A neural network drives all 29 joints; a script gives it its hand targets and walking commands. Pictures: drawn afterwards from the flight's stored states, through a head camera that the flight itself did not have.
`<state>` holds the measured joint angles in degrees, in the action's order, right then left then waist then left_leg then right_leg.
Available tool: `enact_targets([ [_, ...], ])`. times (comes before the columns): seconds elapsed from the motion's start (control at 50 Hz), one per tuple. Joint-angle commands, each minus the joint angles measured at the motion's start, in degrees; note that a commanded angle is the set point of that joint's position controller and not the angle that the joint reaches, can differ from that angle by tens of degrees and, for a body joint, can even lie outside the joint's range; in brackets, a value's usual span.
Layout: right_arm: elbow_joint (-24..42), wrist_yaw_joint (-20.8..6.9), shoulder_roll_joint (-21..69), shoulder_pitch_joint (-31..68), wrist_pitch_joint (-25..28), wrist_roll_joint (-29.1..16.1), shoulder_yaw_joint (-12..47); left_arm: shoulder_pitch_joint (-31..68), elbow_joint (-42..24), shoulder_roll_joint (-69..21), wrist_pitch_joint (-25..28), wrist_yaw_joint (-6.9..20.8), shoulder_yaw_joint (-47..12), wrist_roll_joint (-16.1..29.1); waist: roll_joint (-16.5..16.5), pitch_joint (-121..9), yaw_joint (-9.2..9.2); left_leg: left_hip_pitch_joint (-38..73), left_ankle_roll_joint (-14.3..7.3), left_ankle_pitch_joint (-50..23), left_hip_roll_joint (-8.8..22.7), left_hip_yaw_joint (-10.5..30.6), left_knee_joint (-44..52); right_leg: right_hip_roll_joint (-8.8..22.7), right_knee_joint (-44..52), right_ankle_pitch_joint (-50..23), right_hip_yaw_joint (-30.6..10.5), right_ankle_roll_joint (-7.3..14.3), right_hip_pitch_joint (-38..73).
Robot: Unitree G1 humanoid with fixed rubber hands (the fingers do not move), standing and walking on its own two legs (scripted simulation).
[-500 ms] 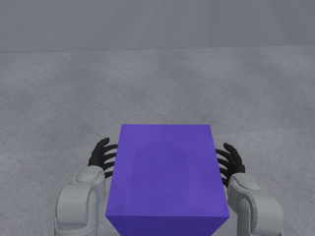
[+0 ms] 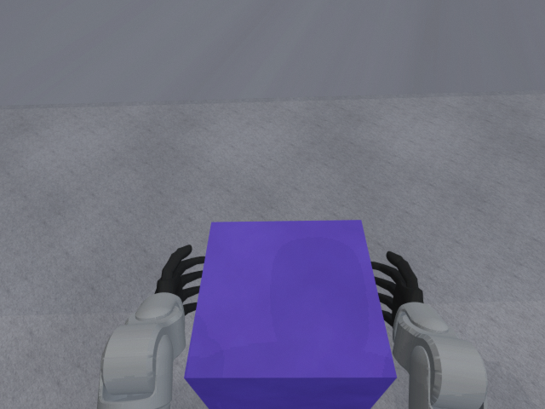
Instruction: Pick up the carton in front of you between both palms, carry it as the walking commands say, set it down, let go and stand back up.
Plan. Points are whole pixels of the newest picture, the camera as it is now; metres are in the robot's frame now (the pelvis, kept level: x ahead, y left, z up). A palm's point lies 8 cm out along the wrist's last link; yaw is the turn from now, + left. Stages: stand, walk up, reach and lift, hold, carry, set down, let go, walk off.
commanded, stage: carry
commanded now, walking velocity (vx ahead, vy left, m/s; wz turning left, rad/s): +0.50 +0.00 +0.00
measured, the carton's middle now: (287, 327) +0.25 +0.00 -0.02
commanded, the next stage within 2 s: none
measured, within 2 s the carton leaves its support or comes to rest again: neither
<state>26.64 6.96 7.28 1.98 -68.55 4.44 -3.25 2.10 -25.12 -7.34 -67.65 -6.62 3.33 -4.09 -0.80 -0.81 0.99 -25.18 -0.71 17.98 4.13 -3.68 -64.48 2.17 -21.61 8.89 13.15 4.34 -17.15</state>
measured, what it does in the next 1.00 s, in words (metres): walks ahead: left foot, then right foot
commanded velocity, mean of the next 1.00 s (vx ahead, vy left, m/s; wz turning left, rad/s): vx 0.15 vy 0.00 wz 0.00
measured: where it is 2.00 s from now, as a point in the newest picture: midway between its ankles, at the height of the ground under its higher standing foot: (284, 347)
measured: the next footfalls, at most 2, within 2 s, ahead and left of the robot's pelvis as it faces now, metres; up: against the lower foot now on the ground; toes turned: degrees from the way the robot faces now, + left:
left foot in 0.32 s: +0.42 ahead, +0.11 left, +0.00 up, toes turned +8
right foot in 0.72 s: +0.56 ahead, -0.11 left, +0.00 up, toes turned +20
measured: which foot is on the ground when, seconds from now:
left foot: up 0.00-0.30, down 0.32-1.00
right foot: down 0.00-0.32, up 0.34-0.70, down 0.72-1.00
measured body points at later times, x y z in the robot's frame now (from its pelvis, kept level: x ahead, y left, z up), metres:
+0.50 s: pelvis +0.33 +0.04 +0.00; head +0.37 +0.05 +0.45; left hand +0.61 +0.17 +0.06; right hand +0.58 -0.13 +0.07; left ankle +0.38 +0.11 -0.75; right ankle +0.23 -0.08 -0.67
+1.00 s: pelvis +0.51 +0.00 -0.01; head +0.51 -0.01 +0.44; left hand +0.78 +0.15 +0.06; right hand +0.77 -0.16 +0.06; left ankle +0.38 +0.11 -0.74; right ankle +0.52 -0.09 -0.74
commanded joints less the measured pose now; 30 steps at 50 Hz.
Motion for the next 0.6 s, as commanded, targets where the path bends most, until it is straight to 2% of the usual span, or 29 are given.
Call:
enact_targets([
  [0.0,4.53,-11.06,56.7,20.45,3.1,-18.89,41.9,21.44,-7.32,-55.68,2.13,12.24,-40.58,20.7,7.44,-19.41,-0.19,-8.35,0.55,-3.77,1.91,0.46,6.82,15.0,10.48,-12.24,-15.59,2.82,22.45],
  [0.04,5.04,-10.56,55.84,19.25,3.67,-18.08,41.9,20.56,-8.03,-54.22,2.47,12.56,-40.89,20.88,8.22,-16.95,-0.37,-10.77,1.47,-6.16,1.78,-1.4,13.0,14.45,11.85,-12.46,-13.26,3.45,22.71],
  [0.12,8.3,-9.81,52.18,19.81,3.08,-18.42,42.0,19.96,-10.32,-50.06,2.02,12.18,-40.66,20.7,8.64,-11.74,-0.34,-11.4,2.19,-12.28,1.38,-4.25,25.63,12.15,12.65,-15.32,-8.53,2.88,22.42],
  [0.22,9.99,-9.07,45.66,20.56,0.08,-19.48,40.81,19.1,-10.85,-43.78,-0.72,10.28,-38.51,19.2,9.85,-6.49,0.05,-7.3,0.42,-17.65,-0.56,-7.62,35.25,11.54,11.94,-22.58,-5.25,1.33,23.19],
  [0.26,9.64,-8.92,43.65,20.43,-1.12,-19.71,39.54,19.42,-10.98,-42.16,-1.89,9.58,-38.08,18.88,10.23,-7.97,-0.47,0.34,-0.88,-16.36,-2.15,-9.58,36.7,11.42,6.0,-32.56,-3.02,0.01,23.61],
  [0.28,9.06,-8.9,43.08,20.18,-1.58,-19.62,38.85,20.11,-11.16,-41.45,-2.47,9.31,-38.01,18.94,9.19,-10.29,-1.49,8.47,-1.19,-15.46,-4.12,-11.68,39.09,10.14,-1.46,-35.85,-0.2,-1.38,21.82],
  [0.3,8.1,-8.93,42.64,19.56,-1.99,-19.41,38.02,20.94,-11.42,-40.74,-3.05,9.11,-37.99,18.9,6.3,-14.12,-2.52,19.53,-1.14,-11.58,-5.08,-11.71,39.51,7.69,-12.39,-32.61,1.2,-2.58,17.01],
  [0.32,7.93,-9.04,42.06,19.35,-2.36,-19.05,37.21,21.91,-11.72,-40.12,-3.65,9.02,-37.69,19.08,-1.47,-17.51,-3.4,28.9,-3.25,-9.93,5.38,3.89,43.33,4.87,-26.32,-18.92,1.04,-4.67,7.09],
  [0.34,6.38,-9.27,42.53,20.48,-2.24,-19.12,36.8,22.93,-11.9,-41.11,-4.14,9.16,-38.46,19.67,-17.0,-21.74,-2.84,41.22,-12.61,-15.94,19.43,27.96,47.31,-2.45,-44.51,7.8,-2.72,-7.1,-10.41],
  [0.36,5.96,-9.62,44.5,19.58,-2.26,-20.25,37.18,22.26,-10.31,-42.65,-3.97,9.43,-38.85,19.89,-15.11,-20.4,-2.17,39.1,-13.89,-33.31,20.5,27.84,48.99,-2.67,-52.98,19.43,-10.26,-5.9,-15.13],
  [0.38,6.48,-9.99,46.7,20.34,-1.82,-20.46,37.53,22.62,-9.55,-45.37,-3.43,9.78,-39.27,19.72,-11.23,-20.58,-2.23,36.96,-13.15,-48.23,18.92,19.76,46.19,-0.43,-55.34,18.97,-12.47,-4.73,-15.86],
  [0.4,6.39,-10.49,49.43,21.01,-1.32,-20.51,37.98,22.91,-9.16,-48.04,-2.8,10.08,-40.07,19.66,-5.07,-21.22,-2.09,35.33,-10.64,-52.24,17.6,13.36,44.95,2.25,-51.46,16.33,-13.51,-3.93,-15.87],
  [0.42,6.8,-10.9,51.73,22.4,-0.71,-21.01,38.8,23.84,-9.14,-50.36,-2.15,10.34,-40.24,19.8,-3.55,-20.3,-1.97,32.12,-8.44,-53.03,16.04,9.61,46.29,3.29,-45.68,13.93,-13.03,-4.04,-14.62],
  [0.44,7.0,-11.17,52.98,23.49,-0.16,-21.22,39.15,24.43,-8.7,-52.28,-1.57,10.44,-40.73,19.8,-4.09,-20.64,-1.4,30.49,-6.4,-50.23,14.48,6.28,47.55,3.9,-39.45,11.85,-12.63,-4.49,-12.32],
  [0.46,7.15,-11.41,53.54,23.5,0.28,-21.53,39.26,24.09,-8.51,-53.49,-0.99,10.44,-41.18,19.85,-4.76,-20.92,-1.11,29.34,-5.83,-48.1,13.38,4.06,48.13,3.02,-34.2,11.08,-11.07,-4.93,-10.04],
  [0.5,7.88,-11.82,53.42,22.95,0.96,-21.88,39.51,22.4,-8.12,-54.44,0.02,10.17,-41.38,19.3,-5.46,-21.05,-0.96,27.72,-6.22,-48.24,12.4,0.17,48.68,1.45,-25.34,10.45,-8.91,-5.76,-7.1],
  [0.54,8.44,-12.0,52.7,22.09,1.31,-21.61,39.52,21.69,-9.15,-53.94,0.49,9.75,-41.76,19.09,-7.55,-20.27,-0.93,27.3,-6.16,-51.23,11.08,-3.36,48.01,0.36,-17.09,6.77,-6.88,-5.97,-5.87],
  [0.58,9.07,-11.86,51.33,20.98,1.25,-21.07,39.15,22.57,-11.4,-52.54,0.29,9.41,-42.26,19.41,-9.89,-19.69,-1.33,27.53,-5.76,-50.74,10.5,-5.03,47.24,-0.35,-12.45,1.51,-5.45,-6.0,-5.16],
])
